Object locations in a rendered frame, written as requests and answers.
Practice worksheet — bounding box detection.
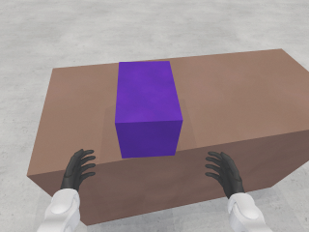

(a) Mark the right robot forearm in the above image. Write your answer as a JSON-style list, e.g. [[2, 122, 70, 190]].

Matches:
[[227, 192, 272, 232]]

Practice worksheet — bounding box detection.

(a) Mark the carton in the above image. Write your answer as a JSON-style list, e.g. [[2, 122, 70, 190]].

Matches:
[[115, 61, 183, 159]]

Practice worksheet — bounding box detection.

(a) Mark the left robot forearm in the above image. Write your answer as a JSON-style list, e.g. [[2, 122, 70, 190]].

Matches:
[[37, 188, 80, 232]]

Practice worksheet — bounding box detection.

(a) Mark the robot right hand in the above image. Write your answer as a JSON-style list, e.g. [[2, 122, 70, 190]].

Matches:
[[205, 151, 245, 199]]

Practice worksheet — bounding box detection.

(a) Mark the pedestal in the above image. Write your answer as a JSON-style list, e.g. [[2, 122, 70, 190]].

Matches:
[[26, 48, 309, 226]]

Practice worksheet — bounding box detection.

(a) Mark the robot left hand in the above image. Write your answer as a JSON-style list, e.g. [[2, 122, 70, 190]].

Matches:
[[60, 149, 96, 192]]

